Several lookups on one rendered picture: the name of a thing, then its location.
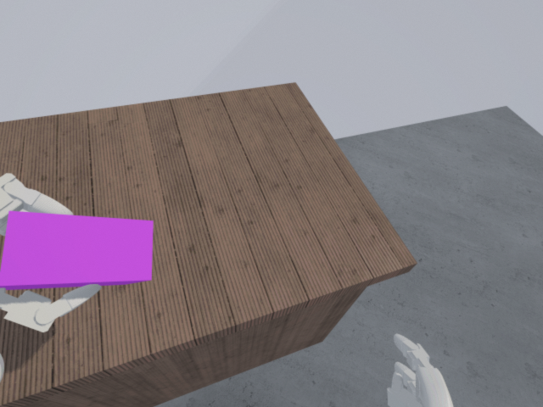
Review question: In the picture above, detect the left robot hand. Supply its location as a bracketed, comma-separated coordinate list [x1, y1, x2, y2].
[0, 173, 102, 332]

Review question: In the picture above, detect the sponge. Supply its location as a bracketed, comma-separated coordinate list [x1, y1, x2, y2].
[0, 211, 154, 290]

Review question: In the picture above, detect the right robot hand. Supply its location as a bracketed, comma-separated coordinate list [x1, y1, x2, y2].
[387, 334, 453, 407]

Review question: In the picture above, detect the table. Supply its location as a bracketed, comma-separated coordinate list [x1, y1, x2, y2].
[0, 82, 417, 407]

